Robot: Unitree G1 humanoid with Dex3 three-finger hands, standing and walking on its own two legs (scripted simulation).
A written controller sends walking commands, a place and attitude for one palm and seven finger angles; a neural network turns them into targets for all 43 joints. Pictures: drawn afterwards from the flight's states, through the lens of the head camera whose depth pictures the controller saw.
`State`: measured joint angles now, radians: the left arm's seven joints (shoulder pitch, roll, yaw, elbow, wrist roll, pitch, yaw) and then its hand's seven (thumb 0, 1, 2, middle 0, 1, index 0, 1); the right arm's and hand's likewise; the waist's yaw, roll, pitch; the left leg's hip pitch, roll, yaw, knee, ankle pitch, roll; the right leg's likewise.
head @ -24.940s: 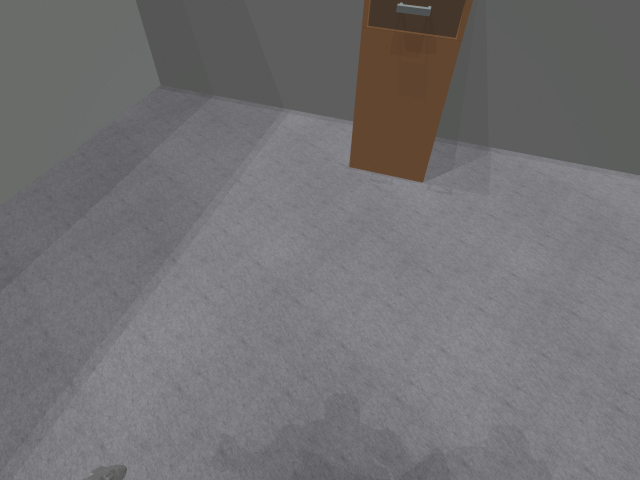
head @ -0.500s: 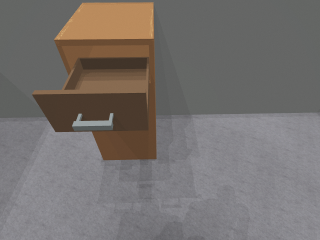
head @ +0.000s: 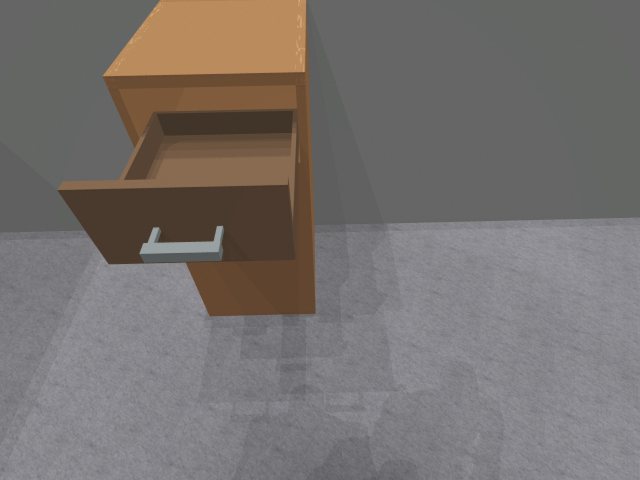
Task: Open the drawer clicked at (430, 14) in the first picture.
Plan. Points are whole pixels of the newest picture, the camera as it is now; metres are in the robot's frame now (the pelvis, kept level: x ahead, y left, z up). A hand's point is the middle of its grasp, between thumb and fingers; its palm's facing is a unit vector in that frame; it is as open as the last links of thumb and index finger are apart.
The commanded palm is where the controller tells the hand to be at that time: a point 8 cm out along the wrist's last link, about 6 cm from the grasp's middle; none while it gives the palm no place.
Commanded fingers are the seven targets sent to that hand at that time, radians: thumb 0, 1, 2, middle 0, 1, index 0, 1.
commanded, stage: look to check the result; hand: left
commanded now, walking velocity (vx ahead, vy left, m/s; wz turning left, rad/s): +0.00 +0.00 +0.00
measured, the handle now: (185, 242) +0.45 +0.24 +0.01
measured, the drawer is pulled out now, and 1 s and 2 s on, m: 0.30 0.30 0.30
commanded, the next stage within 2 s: stand and wait in 0.28 s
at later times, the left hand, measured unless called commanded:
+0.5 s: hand out of the picture +0.03 +0.17 -0.17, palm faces +0.04 -0.97 -0.24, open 7.4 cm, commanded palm none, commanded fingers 0.00 0.90 0.90 -0.20 -0.30 -0.20 -0.30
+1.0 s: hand out of the picture +0.05 +0.17 -0.17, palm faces +0.04 -0.96 -0.27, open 7.4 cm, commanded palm none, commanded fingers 0.00 0.90 0.90 -0.20 -0.30 -0.20 -0.30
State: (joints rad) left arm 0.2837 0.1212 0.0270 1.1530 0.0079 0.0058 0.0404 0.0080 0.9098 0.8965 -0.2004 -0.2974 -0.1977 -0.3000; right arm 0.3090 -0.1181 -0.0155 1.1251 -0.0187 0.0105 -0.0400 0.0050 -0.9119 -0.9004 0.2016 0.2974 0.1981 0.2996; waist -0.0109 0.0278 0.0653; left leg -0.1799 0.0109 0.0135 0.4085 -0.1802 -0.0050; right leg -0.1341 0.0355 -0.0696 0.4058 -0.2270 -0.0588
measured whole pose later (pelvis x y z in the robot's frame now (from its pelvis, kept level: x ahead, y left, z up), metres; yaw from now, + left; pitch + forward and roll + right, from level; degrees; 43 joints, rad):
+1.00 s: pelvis +0.02 -0.03 +0.00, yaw +0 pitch -3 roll +0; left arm 0.20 0.19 0.04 1.14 0.01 0.00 0.03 0.01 0.91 0.90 -0.20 -0.30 -0.20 -0.30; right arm 0.24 -0.21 -0.02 1.12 -0.02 0.02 -0.04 0.01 -0.91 -0.90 0.20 0.30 0.20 0.30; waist -0.01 0.03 0.08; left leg -0.13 0.05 0.00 0.37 -0.19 -0.05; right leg -0.07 0.08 -0.08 0.34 -0.22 -0.09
